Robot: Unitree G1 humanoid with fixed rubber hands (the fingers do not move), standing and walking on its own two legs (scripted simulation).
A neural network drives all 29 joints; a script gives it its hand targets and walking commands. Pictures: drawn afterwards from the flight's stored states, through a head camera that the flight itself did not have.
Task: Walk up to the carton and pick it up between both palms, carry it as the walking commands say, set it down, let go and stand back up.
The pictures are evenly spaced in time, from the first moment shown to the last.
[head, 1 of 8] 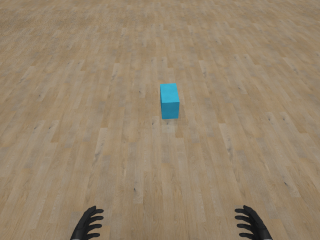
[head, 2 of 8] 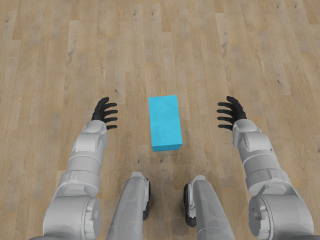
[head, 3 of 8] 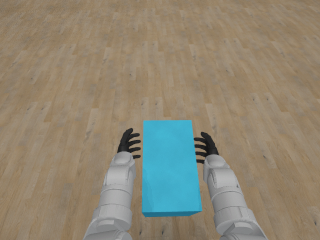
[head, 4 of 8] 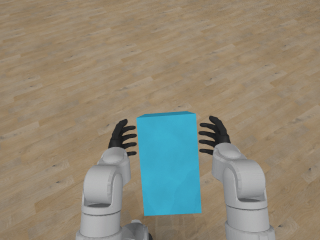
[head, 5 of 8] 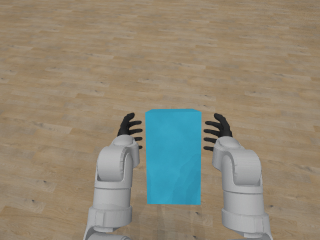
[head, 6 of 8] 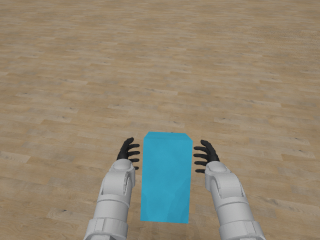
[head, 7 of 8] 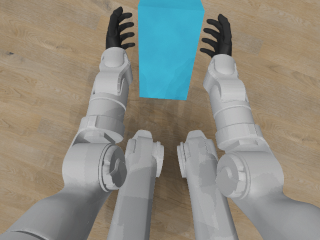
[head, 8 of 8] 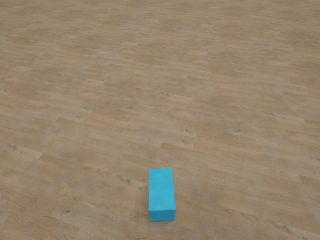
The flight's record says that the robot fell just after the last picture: no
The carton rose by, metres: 0.68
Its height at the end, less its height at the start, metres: +0.00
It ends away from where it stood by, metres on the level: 6.51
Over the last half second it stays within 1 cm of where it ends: yes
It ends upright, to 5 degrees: yes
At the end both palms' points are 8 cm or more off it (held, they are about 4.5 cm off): yes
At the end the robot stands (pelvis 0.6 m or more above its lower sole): yes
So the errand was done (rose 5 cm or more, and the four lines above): yes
